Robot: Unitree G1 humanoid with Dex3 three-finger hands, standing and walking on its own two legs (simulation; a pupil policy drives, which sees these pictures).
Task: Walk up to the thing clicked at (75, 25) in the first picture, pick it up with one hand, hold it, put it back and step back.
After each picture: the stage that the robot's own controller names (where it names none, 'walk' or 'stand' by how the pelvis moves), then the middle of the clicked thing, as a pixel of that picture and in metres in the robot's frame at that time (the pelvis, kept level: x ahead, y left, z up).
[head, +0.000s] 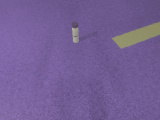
stand; (75, 32) +1.45 +0.12 -0.65
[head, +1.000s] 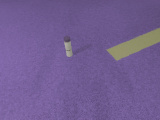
walk; (68, 46) +1.32 +0.28 -0.65
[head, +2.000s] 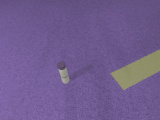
walk; (63, 73) +0.86 +0.29 -0.65
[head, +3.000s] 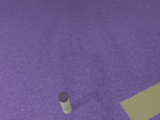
walk; (65, 103) +0.56 +0.21 -0.64
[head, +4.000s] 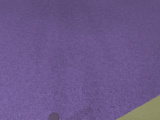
stand; out of the picture +0.41 +0.21 -0.64
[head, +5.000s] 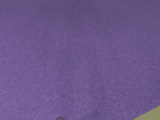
stand; out of the picture +0.39 +0.18 -0.65
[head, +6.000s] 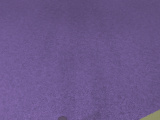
stand; out of the picture +0.40 +0.17 -0.65
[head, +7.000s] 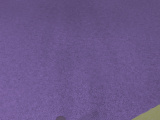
stand; out of the picture +0.40 +0.18 -0.66
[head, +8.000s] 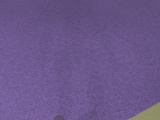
stand; out of the picture +0.42 +0.19 -0.66
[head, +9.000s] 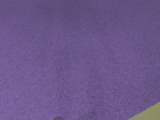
stand; out of the picture +0.40 +0.19 -0.66
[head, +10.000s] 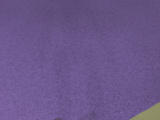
go down; out of the picture +0.39 +0.20 -0.66
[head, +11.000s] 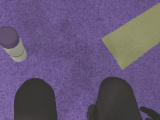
go down; (14, 47) +0.46 +0.26 -0.27
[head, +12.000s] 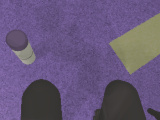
approach; (23, 49) +0.46 +0.26 -0.26
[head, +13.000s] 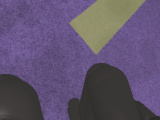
close in; out of the picture +0.44 +0.31 -0.16
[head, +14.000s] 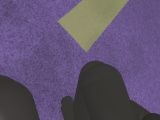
close; out of the picture +0.44 +0.32 -0.15
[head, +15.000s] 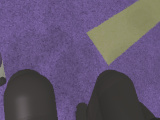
lift; out of the picture +0.32 +0.27 -0.13
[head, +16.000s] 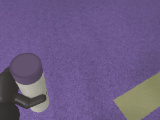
lift; (34, 87) +0.31 +0.17 +0.04
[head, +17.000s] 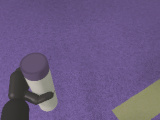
hold; (42, 86) +0.32 +0.15 +0.03
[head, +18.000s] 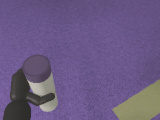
hold; (43, 87) +0.32 +0.15 +0.02
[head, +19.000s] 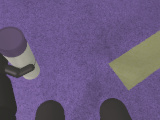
crouch; (22, 58) +0.41 +0.20 -0.04
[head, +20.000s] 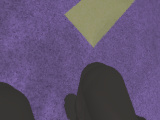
lower; out of the picture +0.43 +0.30 -0.18
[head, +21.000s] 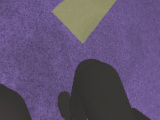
lower; out of the picture +0.44 +0.32 -0.16
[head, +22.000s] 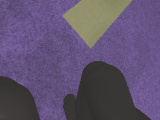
lower; out of the picture +0.42 +0.31 -0.16
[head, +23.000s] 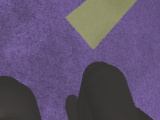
lower; out of the picture +0.40 +0.29 -0.16
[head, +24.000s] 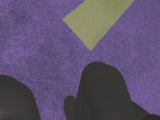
loosen; out of the picture +0.39 +0.30 -0.16
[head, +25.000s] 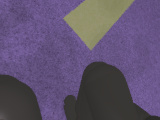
withdraw; out of the picture +0.40 +0.30 -0.16
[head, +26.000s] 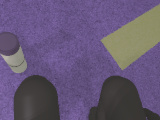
walk; (13, 56) +0.42 +0.27 -0.22
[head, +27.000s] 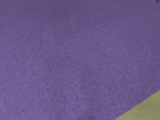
stand; out of the picture +0.36 +0.20 -0.58
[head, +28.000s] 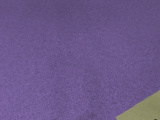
stand; out of the picture +0.37 +0.21 -0.60
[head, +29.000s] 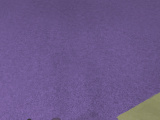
stand; out of the picture +0.37 +0.20 -0.60
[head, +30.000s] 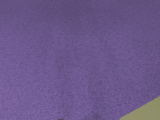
stand; out of the picture +0.39 +0.19 -0.65
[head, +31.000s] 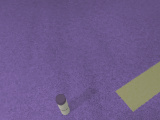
walk; (63, 105) +0.49 +0.22 -0.63
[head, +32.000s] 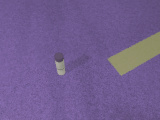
walk; (60, 64) +0.76 +0.19 -0.63
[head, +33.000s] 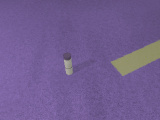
stand; (68, 64) +0.99 +0.20 -0.64
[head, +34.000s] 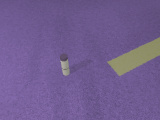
stand; (65, 65) +0.97 +0.22 -0.66
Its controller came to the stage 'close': yes
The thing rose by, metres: 0.67
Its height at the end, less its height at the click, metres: +0.00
